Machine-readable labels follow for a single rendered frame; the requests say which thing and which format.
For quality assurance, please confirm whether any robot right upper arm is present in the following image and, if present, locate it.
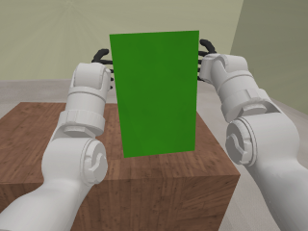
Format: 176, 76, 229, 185
225, 112, 308, 231

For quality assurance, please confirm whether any robot left upper arm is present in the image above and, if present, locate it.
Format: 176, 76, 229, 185
0, 138, 108, 231

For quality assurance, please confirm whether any right robot hand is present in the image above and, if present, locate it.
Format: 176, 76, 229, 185
197, 38, 217, 82

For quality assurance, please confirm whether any pedestal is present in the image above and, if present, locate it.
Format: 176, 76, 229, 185
0, 102, 241, 231

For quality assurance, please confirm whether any left robot hand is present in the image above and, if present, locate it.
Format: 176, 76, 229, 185
91, 48, 114, 89

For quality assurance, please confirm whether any robot left forearm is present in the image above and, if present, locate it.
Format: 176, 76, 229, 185
41, 63, 112, 176

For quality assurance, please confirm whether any carton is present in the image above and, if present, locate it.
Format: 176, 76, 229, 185
109, 30, 199, 158

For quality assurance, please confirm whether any robot right forearm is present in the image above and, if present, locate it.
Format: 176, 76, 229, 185
198, 53, 300, 150

